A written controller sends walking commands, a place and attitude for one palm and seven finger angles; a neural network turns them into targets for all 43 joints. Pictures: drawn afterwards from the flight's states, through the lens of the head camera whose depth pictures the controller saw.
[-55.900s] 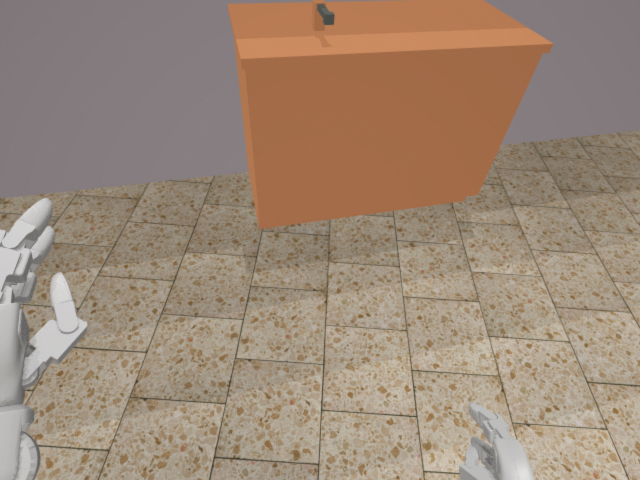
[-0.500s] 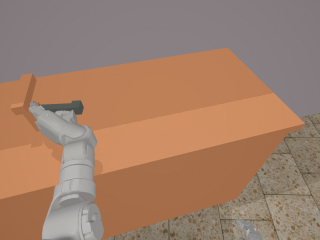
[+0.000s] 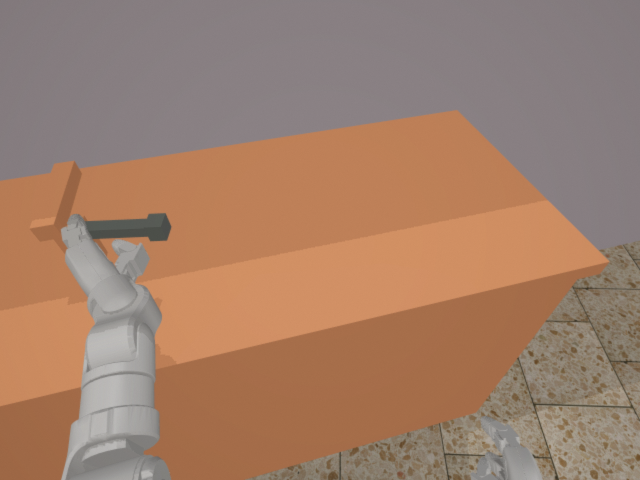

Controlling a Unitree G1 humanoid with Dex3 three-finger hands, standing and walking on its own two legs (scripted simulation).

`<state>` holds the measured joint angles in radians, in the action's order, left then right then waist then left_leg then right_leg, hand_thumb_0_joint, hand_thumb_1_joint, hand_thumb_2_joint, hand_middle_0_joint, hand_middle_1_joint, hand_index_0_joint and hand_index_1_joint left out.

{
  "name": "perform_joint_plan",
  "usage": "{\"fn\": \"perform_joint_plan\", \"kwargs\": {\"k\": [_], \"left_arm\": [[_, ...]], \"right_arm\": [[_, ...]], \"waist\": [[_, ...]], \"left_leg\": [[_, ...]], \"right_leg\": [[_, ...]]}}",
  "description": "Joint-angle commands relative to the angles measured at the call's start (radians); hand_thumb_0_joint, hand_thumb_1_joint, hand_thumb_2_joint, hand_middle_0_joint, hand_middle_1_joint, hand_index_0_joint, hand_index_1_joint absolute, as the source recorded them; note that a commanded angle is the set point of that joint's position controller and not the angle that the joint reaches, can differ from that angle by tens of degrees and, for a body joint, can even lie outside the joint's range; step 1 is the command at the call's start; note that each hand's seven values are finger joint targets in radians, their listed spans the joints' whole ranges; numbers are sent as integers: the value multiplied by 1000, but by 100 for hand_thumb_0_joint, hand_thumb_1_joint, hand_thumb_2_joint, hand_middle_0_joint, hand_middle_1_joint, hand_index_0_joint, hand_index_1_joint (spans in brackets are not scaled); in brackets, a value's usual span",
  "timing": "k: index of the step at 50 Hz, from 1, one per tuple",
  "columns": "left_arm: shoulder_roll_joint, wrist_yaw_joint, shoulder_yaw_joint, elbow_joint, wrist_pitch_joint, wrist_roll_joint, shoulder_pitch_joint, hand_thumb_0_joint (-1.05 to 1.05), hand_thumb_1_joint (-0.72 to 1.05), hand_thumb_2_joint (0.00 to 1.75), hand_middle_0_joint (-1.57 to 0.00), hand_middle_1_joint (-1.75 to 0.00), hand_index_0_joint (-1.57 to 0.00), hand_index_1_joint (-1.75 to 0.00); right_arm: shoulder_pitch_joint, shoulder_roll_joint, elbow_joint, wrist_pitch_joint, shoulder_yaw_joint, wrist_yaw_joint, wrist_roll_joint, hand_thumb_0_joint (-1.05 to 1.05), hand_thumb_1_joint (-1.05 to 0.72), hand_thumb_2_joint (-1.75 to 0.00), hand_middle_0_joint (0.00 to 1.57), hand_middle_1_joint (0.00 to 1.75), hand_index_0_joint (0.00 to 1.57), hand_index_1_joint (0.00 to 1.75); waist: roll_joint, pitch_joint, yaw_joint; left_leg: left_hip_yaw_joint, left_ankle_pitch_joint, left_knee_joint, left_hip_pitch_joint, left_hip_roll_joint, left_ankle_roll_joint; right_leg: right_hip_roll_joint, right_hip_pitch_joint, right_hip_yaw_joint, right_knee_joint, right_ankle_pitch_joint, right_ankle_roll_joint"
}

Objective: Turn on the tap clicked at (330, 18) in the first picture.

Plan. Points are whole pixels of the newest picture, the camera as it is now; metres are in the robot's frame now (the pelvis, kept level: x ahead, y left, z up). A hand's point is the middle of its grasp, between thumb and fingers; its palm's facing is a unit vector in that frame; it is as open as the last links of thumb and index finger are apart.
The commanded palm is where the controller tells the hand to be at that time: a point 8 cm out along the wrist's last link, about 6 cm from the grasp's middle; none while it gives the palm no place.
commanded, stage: draw the hand back beside the body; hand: left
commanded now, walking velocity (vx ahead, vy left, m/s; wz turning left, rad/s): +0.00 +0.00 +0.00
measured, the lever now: (157, 227) +0.43 +0.26 +0.09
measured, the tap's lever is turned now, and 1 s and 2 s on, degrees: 78 78 78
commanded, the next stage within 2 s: step back with the hand held close in 1.28 s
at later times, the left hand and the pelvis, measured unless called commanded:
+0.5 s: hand (96, 246) +0.29 +0.24 +0.19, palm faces +0.33 -0.91 -0.25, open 7.6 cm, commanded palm +0.25 +0.29 +0.18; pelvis +0.01 +0.03 +0.02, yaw -2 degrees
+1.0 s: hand (34, 323) +0.22 +0.28 +0.17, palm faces +0.36 -0.88 -0.32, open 7.4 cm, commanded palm +0.17 +0.32 +0.18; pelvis +0.01 +0.05 +0.02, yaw -1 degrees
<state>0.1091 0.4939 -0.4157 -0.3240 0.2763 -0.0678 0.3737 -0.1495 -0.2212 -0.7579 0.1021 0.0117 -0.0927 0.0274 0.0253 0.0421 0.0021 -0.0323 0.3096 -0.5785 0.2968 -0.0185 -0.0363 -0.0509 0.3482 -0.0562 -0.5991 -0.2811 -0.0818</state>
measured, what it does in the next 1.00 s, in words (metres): stands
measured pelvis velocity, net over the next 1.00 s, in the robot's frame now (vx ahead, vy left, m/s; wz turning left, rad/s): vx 0.01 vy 0.05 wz -0.02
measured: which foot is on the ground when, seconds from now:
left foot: down 0.00-1.00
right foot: down 0.00-1.00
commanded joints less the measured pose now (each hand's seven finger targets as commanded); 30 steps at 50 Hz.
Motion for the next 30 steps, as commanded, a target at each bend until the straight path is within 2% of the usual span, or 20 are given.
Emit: {"fn": "perform_joint_plan", "kwargs": {"k": [1,2,4,5,7,8,9,10,12,13,15,18,19,21,23,24,25,28,29,30], "left_arm": [[641,-140,1,537,-309,45,487,0,90,90,-16,-18,-16,-18],[585,-170,60,564,-344,33,478,0,90,90,-16,-19,-16,-19],[557,-204,86,601,-386,21,431,0,90,90,-16,-19,-16,-19],[550,-221,96,621,-409,18,430,0,90,90,-16,-19,-16,-19],[454,-250,160,557,-427,9,330,0,90,90,-17,-20,-17,-20],[407,-267,189,485,-429,4,272,0,90,90,-17,-20,-17,-20],[391,-285,203,461,-425,-9,235,0,90,90,-17,-21,-17,-21],[396,-301,212,526,-437,-13,257,0,90,90,-17,-21,-17,-21],[476,-297,156,625,-470,-3,282,0,90,90,-17,-22,-17,-22],[471,-296,149,615,-474,1,236,0,90,90,-17,-22,-17,-22],[466,-304,121,585,-476,2,105,0,90,90,-18,-22,-18,-22],[394,-340,129,470,-467,-11,-112,0,90,90,-18,-23,-18,-23],[369,-358,138,448,-461,-16,-180,0,90,90,-18,-24,-18,-24],[336,-389,147,444,-455,-24,-296,0,90,90,-18,-24,-18,-24],[334,-408,149,508,-451,-25,-330,0,90,90,-18,-25,-18,-25],[351,-410,133,542,-452,-24,-335,0,90,90,-18,-25,-18,-25],[357,-414,125,581,-455,-23,-342,0,90,90,-19,-26,-19,-26],[407,-404,91,724,-470,-12,-291,0,90,90,-19,-26,-19,-26],[419,-397,81,754,-474,-8,-288,0,90,90,-19,-27,-19,-27],[436,-392,72,805,-479,-5,-269,0,90,90,-19,-27,-19,-27]], "right_arm": [[82,-126,155,76,-34,2,-36,0,-90,-90,20,30,20,30],[104,-109,173,88,-21,12,-36,0,-90,-90,20,30,20,30],[124,-104,192,101,-22,14,-44,0,-90,-90,20,30,20,30],[128,-104,196,102,-23,13,-49,0,-90,-90,20,30,20,30],[122,-101,199,107,-21,19,-48,0,-90,-90,20,30,20,30],[121,-98,195,102,-21,22,-50,0,-90,-90,20,30,20,30],[127,-101,204,99,-20,24,-50,0,-90,-90,20,30,20,30],[141,-103,223,100,-19,26,-56,0,-90,-90,20,30,20,30],[142,-109,226,105,-20,23,-48,0,-90,-90,20,30,20,30],[136,-108,223,105,-16,24,-44,0,-90,-90,20,30,20,30],[131,-110,219,95,-18,29,-41,0,-90,-90,20,30,20,30],[123,-99,215,54,-21,33,-39,0,-90,-90,20,30,20,30],[124,-97,219,38,-22,34,-41,0,-90,-90,20,30,20,30],[120,-96,230,8,-26,42,-49,0,-90,-90,20,30,20,30],[122,-97,243,-11,-28,46,-48,0,-90,-90,20,30,20,30],[124,-98,249,-16,-30,47,-46,0,-90,-90,20,30,20,30],[137,-98,253,-18,-31,48,-47,0,-90,-90,20,30,20,30],[148,-95,271,-13,-32,42,-36,0,-90,-90,20,30,20,30],[148,-93,273,-6,-32,40,-31,0,-90,-90,20,30,20,30],[155,-96,275,0,-29,36,-28,0,-90,-90,20,30,20,30]], "waist": [[162,416,8],[157,381,17],[65,354,9],[148,340,11],[96,235,4],[40,175,4],[-8,156,10],[37,158,14],[145,205,25],[147,202,28],[116,179,39],[-94,116,50],[-120,78,54],[-84,39,59],[-35,30,61],[-37,33,62],[-9,30,61],[39,98,61],[35,110,61],[64,107,58]], "left_leg": [[46,-241,100,-132,25,60],[45,-233,123,-114,38,59],[45,-230,142,-124,33,64],[51,-228,153,-157,38,62],[53,-212,177,-180,37,67],[53,-192,186,-171,34,70],[48,-160,193,-161,33,75],[46,-156,207,-187,37,75],[38,-169,222,-230,39,68],[33,-182,231,-239,40,64],[31,-221,242,-242,36,62],[45,-248,258,-209,24,72],[51,-253,262,-201,19,75],[58,-273,273,-201,13,73],[57,-283,277,-212,10,71],[53,-286,279,-214,9,71],[52,-295,281,-225,8,70],[46,-326,274,-266,12,66],[43,-331,271,-276,13,66],[36,-324,271,-284,14,64]], "right_leg": [[93,-306,96,116,349,86],[91,-327,95,122,342,86],[89,-333,96,142,346,90],[84,-319,90,155,309,77],[68,-268,79,192,267,73],[62,-252,78,213,242,74],[66,-255,87,228,208,80],[63,-251,78,241,173,70],[64,-277,80,249,168,58],[59,-284,70,250,176,54],[54,-301,59,258,213,50],[51,-338,56,269,262,61],[52,-335,57,276,271,63],[53,-332,54,281,283,59],[55,-333,59,292,284,55],[54,-339,60,296,283,54],[52,-333,58,300,280,51],[52,-358,64,302,296,48],[52,-362,64,306,299,48],[51,-352,61,309,280,45]]}}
